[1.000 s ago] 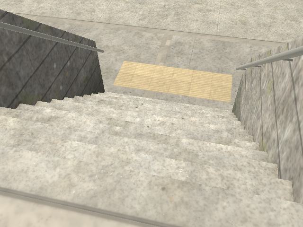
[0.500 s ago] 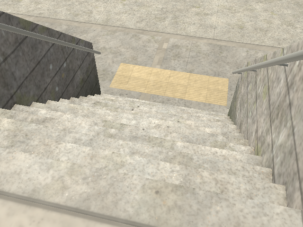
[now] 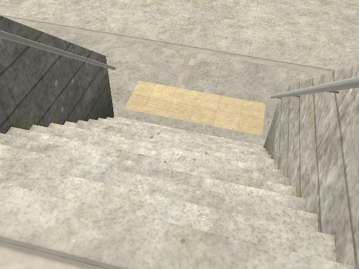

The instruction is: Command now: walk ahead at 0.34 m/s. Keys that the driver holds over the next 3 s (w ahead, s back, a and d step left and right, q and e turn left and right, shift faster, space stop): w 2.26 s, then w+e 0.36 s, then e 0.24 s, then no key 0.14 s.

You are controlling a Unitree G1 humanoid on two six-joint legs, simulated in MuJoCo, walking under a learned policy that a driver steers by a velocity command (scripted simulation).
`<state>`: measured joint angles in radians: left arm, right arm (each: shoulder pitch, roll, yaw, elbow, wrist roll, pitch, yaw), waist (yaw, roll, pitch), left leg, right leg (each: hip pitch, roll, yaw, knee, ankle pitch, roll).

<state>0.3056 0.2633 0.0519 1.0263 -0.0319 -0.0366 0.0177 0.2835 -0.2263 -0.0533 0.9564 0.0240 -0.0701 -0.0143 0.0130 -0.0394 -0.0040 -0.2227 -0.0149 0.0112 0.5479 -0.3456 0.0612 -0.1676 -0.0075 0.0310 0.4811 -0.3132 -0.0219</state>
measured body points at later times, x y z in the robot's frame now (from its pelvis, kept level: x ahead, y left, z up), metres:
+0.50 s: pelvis +0.23 -0.03 -0.02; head +0.26 -0.04 +0.42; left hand +0.45 +0.20 -0.12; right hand +0.13 -0.28 -0.16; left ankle +0.01 +0.11 -0.69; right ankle +0.35 -0.13 -0.74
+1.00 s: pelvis +0.49 -0.02 -0.02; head +0.50 +0.00 +0.43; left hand +0.45 +0.24 -0.17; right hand +0.67 -0.26 -0.12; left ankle +0.59 +0.09 -0.74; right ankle +0.35 -0.13 -0.73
